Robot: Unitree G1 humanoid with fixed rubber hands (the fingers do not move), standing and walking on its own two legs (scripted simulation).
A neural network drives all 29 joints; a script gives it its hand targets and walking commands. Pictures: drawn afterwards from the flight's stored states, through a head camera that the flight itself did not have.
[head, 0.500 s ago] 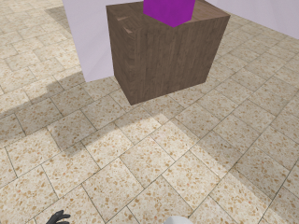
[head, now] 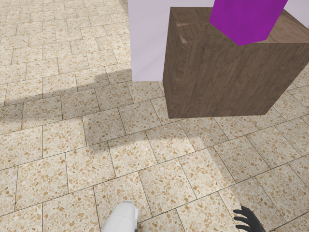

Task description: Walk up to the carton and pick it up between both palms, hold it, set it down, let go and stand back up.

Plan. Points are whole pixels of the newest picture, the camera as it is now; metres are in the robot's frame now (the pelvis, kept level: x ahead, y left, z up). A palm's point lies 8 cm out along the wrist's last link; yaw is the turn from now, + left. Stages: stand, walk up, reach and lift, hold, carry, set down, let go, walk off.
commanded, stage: walk up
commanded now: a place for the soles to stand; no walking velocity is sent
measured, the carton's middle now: (245, 7) +1.23 -0.38 +0.06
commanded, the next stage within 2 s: none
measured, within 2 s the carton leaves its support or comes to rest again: neither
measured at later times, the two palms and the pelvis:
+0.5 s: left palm (119, 152) +0.34 +0.16 -0.11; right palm (281, 190) +0.29 -0.38 -0.13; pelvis +0.24 -0.11 -0.02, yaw +6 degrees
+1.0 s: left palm (145, 150) +0.38 +0.07 -0.15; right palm (268, 112) +0.58 -0.40 -0.09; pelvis +0.42 -0.18 -0.02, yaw +11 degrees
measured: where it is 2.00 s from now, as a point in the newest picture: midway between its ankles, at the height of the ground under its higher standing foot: (218, 152)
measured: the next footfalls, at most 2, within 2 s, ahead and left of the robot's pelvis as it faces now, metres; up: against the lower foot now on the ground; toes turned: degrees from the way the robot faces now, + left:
left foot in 0.08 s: +0.20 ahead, +0.11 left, +0.00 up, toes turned +5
right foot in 0.50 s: +0.40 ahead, -0.27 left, +0.00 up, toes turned +1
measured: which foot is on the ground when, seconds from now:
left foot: up 0.00-0.06, down 0.08-0.50, up 0.52-0.86, down 0.88-1.00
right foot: down 0.00-0.12, up 0.14-0.48, down 0.50-0.90, up 0.92-1.00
